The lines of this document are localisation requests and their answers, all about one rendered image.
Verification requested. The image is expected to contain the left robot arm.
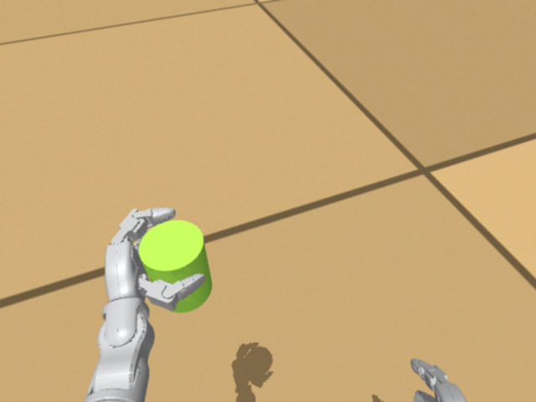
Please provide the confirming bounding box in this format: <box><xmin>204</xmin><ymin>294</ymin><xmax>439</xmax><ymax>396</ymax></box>
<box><xmin>84</xmin><ymin>296</ymin><xmax>155</xmax><ymax>402</ymax></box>

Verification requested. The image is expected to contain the right robot hand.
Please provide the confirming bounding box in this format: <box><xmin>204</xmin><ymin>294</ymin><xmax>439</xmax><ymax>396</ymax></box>
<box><xmin>410</xmin><ymin>358</ymin><xmax>467</xmax><ymax>402</ymax></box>

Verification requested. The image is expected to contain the can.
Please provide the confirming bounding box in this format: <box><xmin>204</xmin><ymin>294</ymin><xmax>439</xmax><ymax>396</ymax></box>
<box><xmin>139</xmin><ymin>220</ymin><xmax>212</xmax><ymax>313</ymax></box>

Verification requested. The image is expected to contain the left robot hand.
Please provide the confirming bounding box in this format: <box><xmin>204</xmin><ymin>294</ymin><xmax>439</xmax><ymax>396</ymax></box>
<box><xmin>105</xmin><ymin>208</ymin><xmax>206</xmax><ymax>311</ymax></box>

